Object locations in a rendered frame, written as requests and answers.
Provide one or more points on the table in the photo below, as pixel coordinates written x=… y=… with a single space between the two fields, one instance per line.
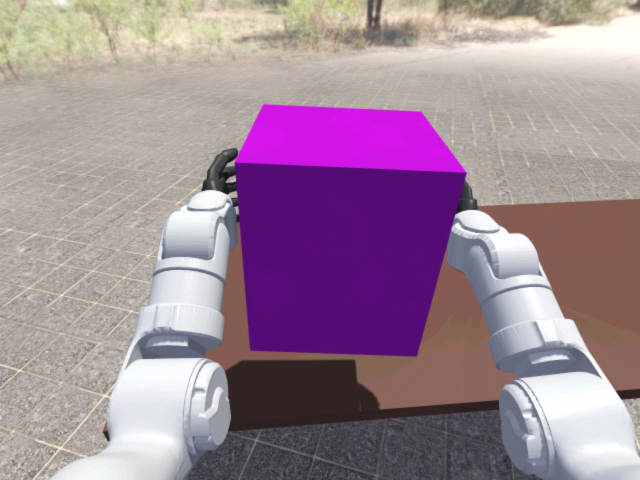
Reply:
x=590 y=254

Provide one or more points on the right robot forearm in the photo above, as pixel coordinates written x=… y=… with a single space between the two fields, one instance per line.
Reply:
x=529 y=334

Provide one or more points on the left robot hand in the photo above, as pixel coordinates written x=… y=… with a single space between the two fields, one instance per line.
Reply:
x=218 y=174

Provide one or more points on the robot right upper arm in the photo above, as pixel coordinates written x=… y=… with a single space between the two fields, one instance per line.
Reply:
x=568 y=426

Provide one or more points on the left robot forearm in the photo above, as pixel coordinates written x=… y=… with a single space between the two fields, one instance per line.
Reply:
x=183 y=318

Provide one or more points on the robot left upper arm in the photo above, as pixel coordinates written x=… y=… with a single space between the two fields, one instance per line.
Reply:
x=165 y=414

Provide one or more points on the carton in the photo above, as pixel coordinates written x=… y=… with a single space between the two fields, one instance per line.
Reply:
x=345 y=215

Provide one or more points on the right robot hand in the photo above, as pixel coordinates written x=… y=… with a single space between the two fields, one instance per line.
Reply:
x=466 y=201

